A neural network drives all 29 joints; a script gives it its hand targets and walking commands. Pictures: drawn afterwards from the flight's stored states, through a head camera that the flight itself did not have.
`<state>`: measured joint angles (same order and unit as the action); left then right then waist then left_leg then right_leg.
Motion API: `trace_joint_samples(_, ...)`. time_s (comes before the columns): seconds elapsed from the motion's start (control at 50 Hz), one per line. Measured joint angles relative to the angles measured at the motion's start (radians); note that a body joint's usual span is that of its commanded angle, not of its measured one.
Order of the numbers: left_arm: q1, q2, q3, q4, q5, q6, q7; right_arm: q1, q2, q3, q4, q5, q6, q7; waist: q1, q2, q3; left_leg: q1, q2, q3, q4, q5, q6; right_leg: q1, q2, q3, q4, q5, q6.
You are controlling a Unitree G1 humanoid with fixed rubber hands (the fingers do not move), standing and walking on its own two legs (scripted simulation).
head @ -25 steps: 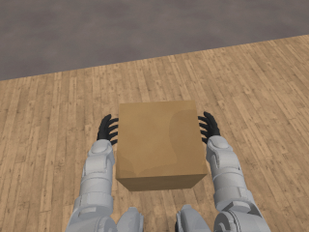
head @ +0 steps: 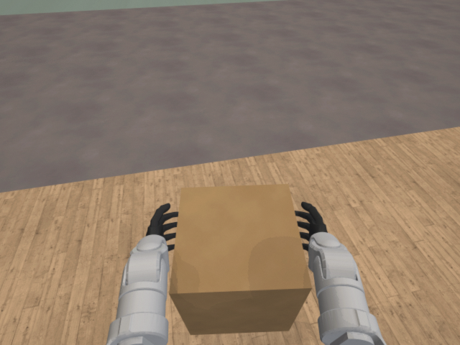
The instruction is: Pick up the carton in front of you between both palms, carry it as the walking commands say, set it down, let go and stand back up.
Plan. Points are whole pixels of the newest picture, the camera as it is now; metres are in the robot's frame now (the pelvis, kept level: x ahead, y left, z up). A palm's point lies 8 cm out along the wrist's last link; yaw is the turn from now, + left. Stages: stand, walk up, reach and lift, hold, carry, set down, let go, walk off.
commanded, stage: reach and lift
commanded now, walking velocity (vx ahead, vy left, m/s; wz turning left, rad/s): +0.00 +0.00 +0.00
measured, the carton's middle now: (237, 262) +0.30 +0.00 -0.05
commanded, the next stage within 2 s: hold in 0.92 s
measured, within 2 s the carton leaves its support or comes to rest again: neither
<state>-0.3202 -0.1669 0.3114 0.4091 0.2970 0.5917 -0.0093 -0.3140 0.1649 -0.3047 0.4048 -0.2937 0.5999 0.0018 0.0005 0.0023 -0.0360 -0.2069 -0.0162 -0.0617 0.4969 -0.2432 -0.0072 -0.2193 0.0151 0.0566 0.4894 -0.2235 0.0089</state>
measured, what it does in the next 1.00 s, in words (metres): stands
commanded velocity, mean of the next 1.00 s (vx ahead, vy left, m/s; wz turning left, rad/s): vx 0.00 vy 0.00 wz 0.00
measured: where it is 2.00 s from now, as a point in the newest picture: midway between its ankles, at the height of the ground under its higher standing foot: outside the picture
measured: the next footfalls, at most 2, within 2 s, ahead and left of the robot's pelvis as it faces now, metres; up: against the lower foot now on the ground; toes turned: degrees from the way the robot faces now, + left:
none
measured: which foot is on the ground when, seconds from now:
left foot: down 0.00-1.00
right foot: down 0.00-1.00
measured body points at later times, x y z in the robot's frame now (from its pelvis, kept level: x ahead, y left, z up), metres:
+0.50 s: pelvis +0.00 +0.00 +0.01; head -0.02 +0.00 +0.45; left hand +0.32 +0.15 +0.03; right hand +0.31 -0.15 +0.03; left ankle +0.02 +0.13 -0.74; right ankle +0.03 -0.13 -0.74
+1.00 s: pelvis +0.01 +0.00 +0.01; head -0.02 +0.00 +0.46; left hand +0.31 +0.15 +0.04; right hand +0.31 -0.15 +0.04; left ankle +0.02 +0.13 -0.74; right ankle +0.03 -0.13 -0.74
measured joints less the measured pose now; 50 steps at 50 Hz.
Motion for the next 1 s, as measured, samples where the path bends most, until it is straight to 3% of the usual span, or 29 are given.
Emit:
trace_joint_samples(0.28,-0.037,-0.012,0.025,-0.024,0.017,0.006,-0.014,-0.033,0.010,-0.023,-0.033,-0.020,0.010,0.014,-0.001,0.002,0.075,0.034,0.000,-0.001,-0.024,0.020,0.000,0.033,-0.001,0.000,-0.023,0.019,0.001)
trace_joint_samples(1.0,0.059,0.015,-0.087,-0.164,-0.024,0.109,-0.002,0.061,-0.015,0.091,-0.167,0.023,0.111,-0.001,-0.001,0.002,0.062,0.149,0.003,-0.003,-0.130,0.044,0.000,0.148,-0.003,0.001,-0.127,0.041,0.000)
